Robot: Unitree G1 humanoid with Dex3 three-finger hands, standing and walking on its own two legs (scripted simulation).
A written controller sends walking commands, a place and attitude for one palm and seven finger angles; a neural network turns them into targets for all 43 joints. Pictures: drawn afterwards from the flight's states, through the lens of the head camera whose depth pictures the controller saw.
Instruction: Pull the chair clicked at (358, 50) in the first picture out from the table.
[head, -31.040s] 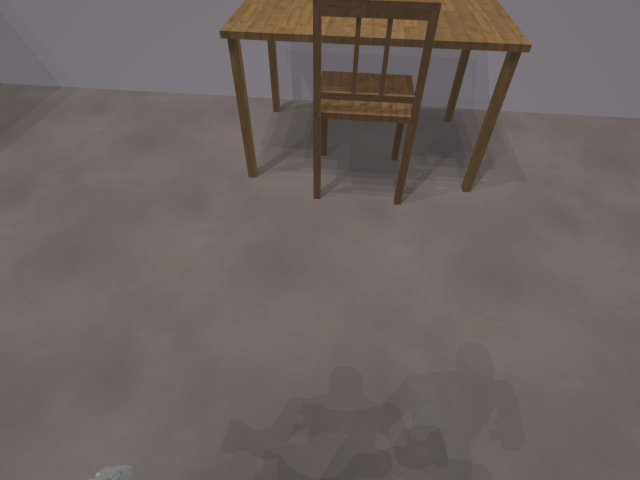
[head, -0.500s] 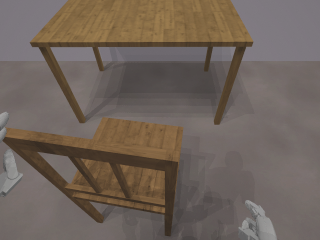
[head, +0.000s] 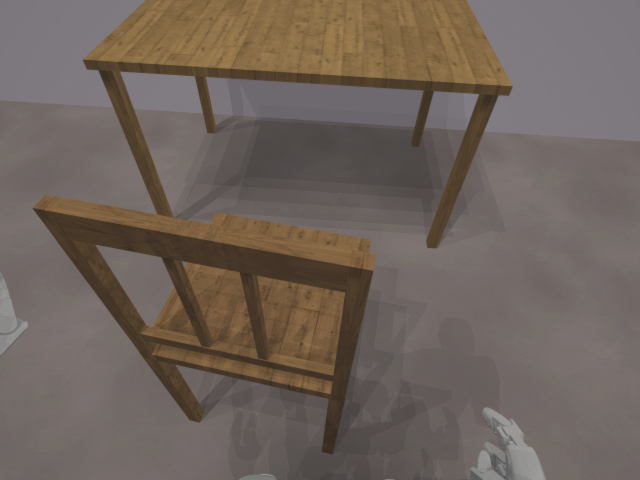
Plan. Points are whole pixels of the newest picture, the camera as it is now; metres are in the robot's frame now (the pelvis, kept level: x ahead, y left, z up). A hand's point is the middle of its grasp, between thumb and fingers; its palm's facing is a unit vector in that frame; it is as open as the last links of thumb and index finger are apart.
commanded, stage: step back with the hand held close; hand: left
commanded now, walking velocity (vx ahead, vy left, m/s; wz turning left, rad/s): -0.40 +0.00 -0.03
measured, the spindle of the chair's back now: (190, 304) +0.37 +0.23 -0.07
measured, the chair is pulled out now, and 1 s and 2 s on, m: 0.63 0.63 0.63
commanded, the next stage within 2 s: stop stepping back and stand still in 0.86 s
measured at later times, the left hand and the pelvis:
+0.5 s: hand out of the picture +0.16 +0.26 +0.19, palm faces +0.54 -0.66 -0.52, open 7.4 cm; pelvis -0.03 -0.02 -0.02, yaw +5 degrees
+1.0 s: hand (16, 379) +0.15 +0.24 +0.20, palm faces +0.36 -0.76 -0.54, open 7.4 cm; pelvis -0.09 +0.00 +0.00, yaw -3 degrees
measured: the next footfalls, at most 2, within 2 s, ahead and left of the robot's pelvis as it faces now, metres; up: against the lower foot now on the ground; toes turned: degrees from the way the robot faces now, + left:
left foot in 0.68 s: -0.04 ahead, +0.12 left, +0.00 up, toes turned +0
right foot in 0.92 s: -0.08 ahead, -0.15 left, +0.00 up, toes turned -4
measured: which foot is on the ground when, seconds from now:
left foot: down 0.00-0.46, up 0.48-0.66, down 0.68-1.00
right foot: down 0.00-0.68, up 0.70-0.90, down 0.92-1.00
